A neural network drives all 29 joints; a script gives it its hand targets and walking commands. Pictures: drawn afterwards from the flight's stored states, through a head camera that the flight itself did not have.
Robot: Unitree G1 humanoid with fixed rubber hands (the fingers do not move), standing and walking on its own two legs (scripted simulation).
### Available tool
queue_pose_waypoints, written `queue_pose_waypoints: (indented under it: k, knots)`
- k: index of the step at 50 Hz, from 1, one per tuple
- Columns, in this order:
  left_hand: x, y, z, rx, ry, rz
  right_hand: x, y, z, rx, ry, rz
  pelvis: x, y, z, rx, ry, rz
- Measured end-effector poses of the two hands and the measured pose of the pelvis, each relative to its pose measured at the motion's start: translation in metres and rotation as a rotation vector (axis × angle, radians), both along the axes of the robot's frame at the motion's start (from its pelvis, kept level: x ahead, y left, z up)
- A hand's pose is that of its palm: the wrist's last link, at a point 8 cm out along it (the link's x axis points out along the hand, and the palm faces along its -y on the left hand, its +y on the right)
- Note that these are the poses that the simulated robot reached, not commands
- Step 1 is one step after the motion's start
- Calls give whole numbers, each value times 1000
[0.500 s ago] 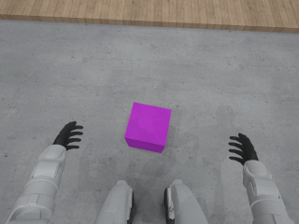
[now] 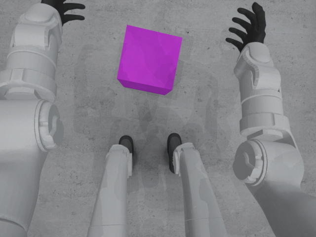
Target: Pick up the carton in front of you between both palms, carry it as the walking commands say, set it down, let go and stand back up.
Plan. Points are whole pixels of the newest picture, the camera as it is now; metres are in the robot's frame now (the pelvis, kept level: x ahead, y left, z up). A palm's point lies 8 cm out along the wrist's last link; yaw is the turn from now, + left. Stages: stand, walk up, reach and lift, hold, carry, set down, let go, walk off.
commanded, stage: reach and lift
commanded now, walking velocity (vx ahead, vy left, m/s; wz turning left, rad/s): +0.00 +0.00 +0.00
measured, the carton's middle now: (148, 65) +0.56 +0.00 -0.53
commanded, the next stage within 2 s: none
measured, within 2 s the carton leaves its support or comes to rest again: leaves its support in 1.84 s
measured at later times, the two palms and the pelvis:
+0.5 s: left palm (85, 28) +0.59 +0.18 -0.23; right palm (217, 55) +0.52 -0.19 -0.23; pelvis +0.03 +0.00 -0.08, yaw -2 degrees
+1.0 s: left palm (104, 56) +0.57 +0.17 -0.46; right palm (195, 71) +0.51 -0.19 -0.45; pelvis -0.02 +0.01 -0.27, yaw -3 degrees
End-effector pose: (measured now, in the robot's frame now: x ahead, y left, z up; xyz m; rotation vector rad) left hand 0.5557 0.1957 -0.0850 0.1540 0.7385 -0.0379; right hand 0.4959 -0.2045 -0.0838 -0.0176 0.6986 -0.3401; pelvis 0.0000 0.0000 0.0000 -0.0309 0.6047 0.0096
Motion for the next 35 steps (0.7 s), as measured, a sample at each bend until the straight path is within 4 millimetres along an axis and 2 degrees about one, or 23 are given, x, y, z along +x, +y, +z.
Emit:
queue_pose_waypoints:
  k: [4, 8, 13, 18, 24, 31, 35]
  knots:
    - [26, -7, -10, -13, -52, -11, 18, 4, -10, 4, -39, -10, 8, 0, -1, 1, 70, 1]
    - [42, -14, -23, -19, -62, -28, 26, 9, -25, 11, -32, -7, 18, 0, -1, -7, 130, -2]
    - [50, -21, -42, -35, -77, -24, 33, 10, -41, 16, -56, -11, 30, 0, -4, -5, 196, -8]
    - [45, -19, -77, -36, -38, -9, 36, 15, -72, 33, -43, -8, 35, 1, -24, -7, 246, -19]
    - [32, -17, -138, -34, -16, 19, 23, 13, -138, 21, 7, -1, 30, 0, -67, -7, 289, -20]
    - [21, -12, -223, 0, -15, 26, 10, 7, -224, 17, 18, 7, 10, 0, -141, -19, 271, -27]
    - [21, -12, -263, -4, -46, 26, 9, 8, -264, 13, 2, 19, -5, 1, -185, -19, 222, -36]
